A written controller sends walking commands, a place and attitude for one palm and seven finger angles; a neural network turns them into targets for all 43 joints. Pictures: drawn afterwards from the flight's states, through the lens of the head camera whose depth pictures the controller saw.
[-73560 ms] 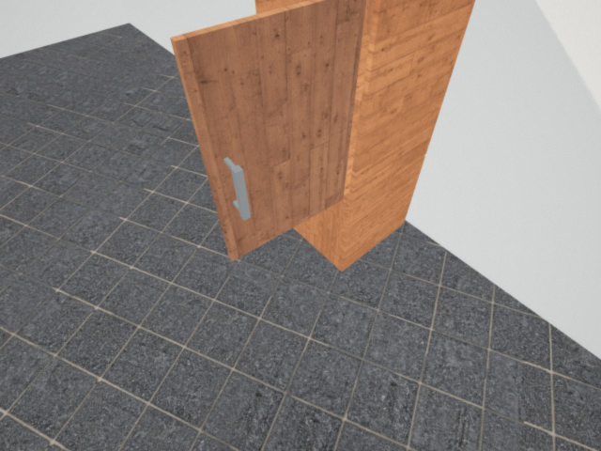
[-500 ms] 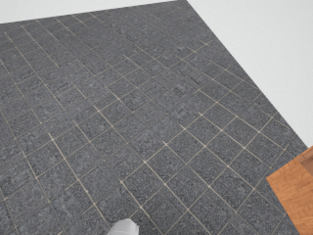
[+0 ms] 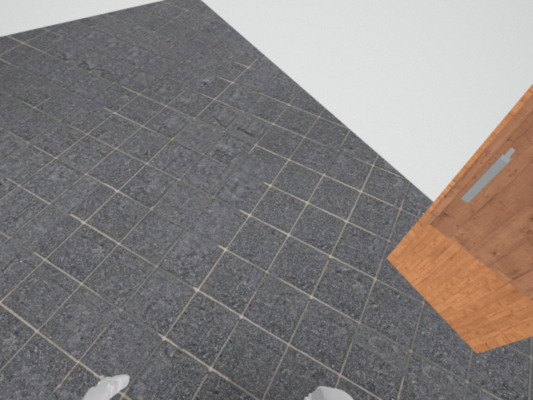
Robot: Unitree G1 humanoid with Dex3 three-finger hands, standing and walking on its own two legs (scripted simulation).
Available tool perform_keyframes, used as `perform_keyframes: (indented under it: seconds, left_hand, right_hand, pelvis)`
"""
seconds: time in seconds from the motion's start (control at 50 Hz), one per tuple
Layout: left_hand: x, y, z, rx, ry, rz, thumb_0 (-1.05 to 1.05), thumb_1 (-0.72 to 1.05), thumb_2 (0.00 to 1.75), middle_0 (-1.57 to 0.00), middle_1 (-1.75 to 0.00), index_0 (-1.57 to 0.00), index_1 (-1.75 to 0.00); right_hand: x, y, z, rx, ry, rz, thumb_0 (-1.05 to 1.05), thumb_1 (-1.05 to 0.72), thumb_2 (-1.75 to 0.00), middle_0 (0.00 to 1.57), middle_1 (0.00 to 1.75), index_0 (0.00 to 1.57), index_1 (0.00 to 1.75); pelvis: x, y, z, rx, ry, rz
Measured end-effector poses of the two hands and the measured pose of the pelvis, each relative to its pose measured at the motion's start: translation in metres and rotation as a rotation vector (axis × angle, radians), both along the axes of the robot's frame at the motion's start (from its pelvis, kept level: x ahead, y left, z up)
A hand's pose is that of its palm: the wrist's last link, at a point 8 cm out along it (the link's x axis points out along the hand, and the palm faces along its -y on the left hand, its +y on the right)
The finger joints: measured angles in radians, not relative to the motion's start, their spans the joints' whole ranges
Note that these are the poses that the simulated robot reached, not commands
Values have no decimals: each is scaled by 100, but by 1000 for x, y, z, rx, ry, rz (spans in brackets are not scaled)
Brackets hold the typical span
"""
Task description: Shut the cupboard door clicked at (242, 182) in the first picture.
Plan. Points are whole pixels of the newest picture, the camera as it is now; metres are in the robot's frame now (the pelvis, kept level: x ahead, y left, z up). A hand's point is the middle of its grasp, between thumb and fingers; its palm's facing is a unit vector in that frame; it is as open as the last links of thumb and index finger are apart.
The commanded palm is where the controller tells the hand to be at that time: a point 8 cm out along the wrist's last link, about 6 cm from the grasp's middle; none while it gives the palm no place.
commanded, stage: turn to face it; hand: left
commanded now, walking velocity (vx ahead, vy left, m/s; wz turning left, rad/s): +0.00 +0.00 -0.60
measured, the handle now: (487, 176) +0.60 -0.48 -0.08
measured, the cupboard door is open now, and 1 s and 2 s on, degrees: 8 8 8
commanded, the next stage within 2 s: take the last steps up to it in 1.16 s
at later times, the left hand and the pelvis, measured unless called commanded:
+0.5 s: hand out of the picture +0.13 +0.16 -0.18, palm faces -0.23 -0.95 -0.20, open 7.4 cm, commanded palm none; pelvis +0.02 -0.01 -0.01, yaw -15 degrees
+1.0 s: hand (205, 333) +0.24 +0.12 -0.16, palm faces -0.55 -0.80 -0.23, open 7.4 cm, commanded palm none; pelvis +0.03 +0.01 +0.00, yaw -34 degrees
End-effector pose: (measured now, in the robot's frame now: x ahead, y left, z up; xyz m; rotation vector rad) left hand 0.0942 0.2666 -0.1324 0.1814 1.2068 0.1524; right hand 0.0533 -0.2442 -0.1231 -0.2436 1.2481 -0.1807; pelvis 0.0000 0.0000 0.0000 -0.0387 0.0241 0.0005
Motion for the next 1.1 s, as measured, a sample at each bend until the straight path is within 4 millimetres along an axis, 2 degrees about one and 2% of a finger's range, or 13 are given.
perform_keyframes:
  seconds: [0.12,0.16,0.22,0.32,0.44,0.56,0.62,0.76,0.86,0.92,1.0,1.1]
  left_hand:
    - [43,-37,1,34,-65,-130,1,91,89,-20,-30,-20,-30]
    - [50,-50,2,45,-85,-159,1,91,89,-20,-30,-20,-30]
    - [49,-64,7,47,-76,-181,0,91,89,-20,-30,-20,-30]
    - [42,-76,6,29,-25,-211,0,90,89,-21,-30,-20,-30]
    - [40,-73,-5,-5,20,-238,0,90,89,-21,-30,-20,-30]
    - [49,-46,-27,-25,71,-258,1,90,89,-21,-30,-21,-30]
    - [61,-34,-31,-26,94,-284,1,90,89,-21,-30,-20,-30]
    - [102,-25,-14,-16,77,-392,1,91,89,-20,-30,-20,-30]
    - [132,-40,-7,0,49,-476,1,91,89,-20,-30,-20,-30]
    - [148,-61,-4,3,24,-537,1,91,89,-20,-30,-20,-30]
    - [165,-102,1,1,-27,-628,1,91,89,-20,-30,-20,-30]
    - [172,-154,5,7,-118,-722,0,91,89,-20,-30,-20,-30]
  right_hand:
    - [-43,-36,-28,28,52,-131,0,-90,-89,20,30,21,30]
    - [-52,-48,-37,27,73,-164,0,-90,-89,20,30,21,30]
    - [-53,-58,-34,18,76,-198,0,-90,-89,20,30,21,30]
    - [-39,-62,-19,17,13,-219,0,-91,-89,20,30,20,30]
    - [-16,-56,-8,-8,-52,-235,0,-91,-89,20,30,20,30]
    - [7,-35,2,-56,-134,-260,0,-90,-89,20,30,20,30]
    - [4,-20,10,-70,-144,-268,0,-90,-89,20,30,21,30]
    - [-34,6,20,-68,-96,-369,0,-90,-89,20,30,21,30]
    - [-76,18,14,-44,-45,-483,0,-90,-89,20,30,21,30]
    - [-107,25,6,-24,-6,-554,0,-90,-89,20,30,21,30]
    - [-151,31,-9,15,50,-646,0,-90,-89,20,30,21,30]
    - [-199,29,-38,73,113,-738,0,-90,-89,20,30,21,30]
  pelvis:
    - [4,-22,-17,35,-9,-79]
    - [3,-27,-21,29,-15,-103]
    - [3,-31,-15,33,-20,-127]
    - [5,-35,-6,45,-13,-177]
    - [11,-26,-6,33,-3,-236]
    - [24,-1,-15,14,7,-307]
    - [28,9,-13,17,-2,-356]
    - [34,22,2,-20,-1,-449]
    - [34,23,3,-15,-3,-517]
    - [32,19,1,-8,-9,-553]
    - [26,9,-5,9,-18,-596]
    - [16,-10,-19,38,-27,-642]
